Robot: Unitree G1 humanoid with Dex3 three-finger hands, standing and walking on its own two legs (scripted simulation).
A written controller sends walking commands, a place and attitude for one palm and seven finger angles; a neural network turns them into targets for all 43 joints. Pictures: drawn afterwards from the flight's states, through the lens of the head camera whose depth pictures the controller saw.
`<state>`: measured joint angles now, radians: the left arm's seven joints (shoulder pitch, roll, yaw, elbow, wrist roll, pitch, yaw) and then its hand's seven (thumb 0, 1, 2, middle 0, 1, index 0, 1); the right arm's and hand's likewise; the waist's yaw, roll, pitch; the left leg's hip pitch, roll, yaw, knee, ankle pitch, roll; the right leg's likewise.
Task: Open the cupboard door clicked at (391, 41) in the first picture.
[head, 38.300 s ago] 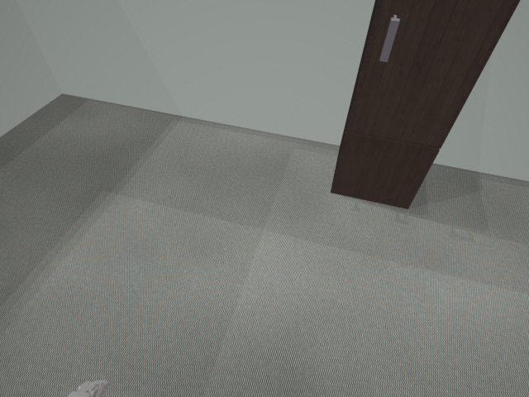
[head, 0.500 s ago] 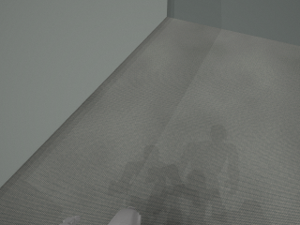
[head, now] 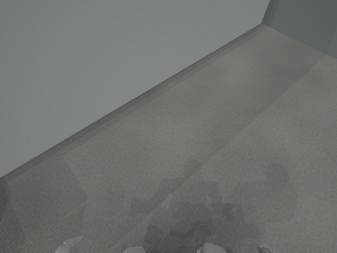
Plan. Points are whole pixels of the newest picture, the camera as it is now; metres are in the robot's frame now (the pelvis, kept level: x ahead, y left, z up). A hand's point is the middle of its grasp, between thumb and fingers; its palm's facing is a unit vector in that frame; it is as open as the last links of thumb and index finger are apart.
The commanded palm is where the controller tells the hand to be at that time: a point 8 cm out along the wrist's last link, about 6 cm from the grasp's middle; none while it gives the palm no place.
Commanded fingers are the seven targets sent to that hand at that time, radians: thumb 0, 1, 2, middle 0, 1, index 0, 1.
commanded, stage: turn to face it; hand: left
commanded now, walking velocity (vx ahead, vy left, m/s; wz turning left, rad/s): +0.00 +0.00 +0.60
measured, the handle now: out of the picture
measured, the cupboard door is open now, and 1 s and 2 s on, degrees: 54 54 54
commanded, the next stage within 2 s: none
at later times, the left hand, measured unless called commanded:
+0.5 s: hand out of the picture +0.03 +0.20 -0.18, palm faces +0.33 -0.91 -0.25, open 7.4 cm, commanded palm none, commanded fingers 0.00 0.90 0.90 -0.20 -0.30 -0.20 -0.30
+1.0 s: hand out of the picture +0.00 +0.14 -0.15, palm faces +0.58 -0.78 -0.24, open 7.4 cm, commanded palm none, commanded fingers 0.00 0.90 0.90 -0.20 -0.30 -0.20 -0.30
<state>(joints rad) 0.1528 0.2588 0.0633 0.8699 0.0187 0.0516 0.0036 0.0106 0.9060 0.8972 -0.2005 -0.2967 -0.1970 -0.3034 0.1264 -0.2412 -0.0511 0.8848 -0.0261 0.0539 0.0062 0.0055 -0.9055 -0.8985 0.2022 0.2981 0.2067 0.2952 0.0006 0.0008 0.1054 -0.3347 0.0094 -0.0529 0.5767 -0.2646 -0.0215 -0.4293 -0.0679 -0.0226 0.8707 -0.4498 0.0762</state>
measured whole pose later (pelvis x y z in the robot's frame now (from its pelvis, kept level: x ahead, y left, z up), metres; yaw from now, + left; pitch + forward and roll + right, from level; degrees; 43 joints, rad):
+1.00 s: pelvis +0.06 -0.06 +0.01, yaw +37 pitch +0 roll +2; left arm 0.22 0.20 0.03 0.87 0.03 0.01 0.02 0.01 0.90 0.90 -0.20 -0.30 -0.20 -0.30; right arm 0.12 -0.25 -0.07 0.92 -0.01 0.08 0.03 0.01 -0.91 -0.90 0.20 0.30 0.20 0.29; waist -0.01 -0.04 0.12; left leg -0.38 0.02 0.08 0.79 -0.44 -0.06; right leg -0.21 -0.15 -0.22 0.55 -0.34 0.01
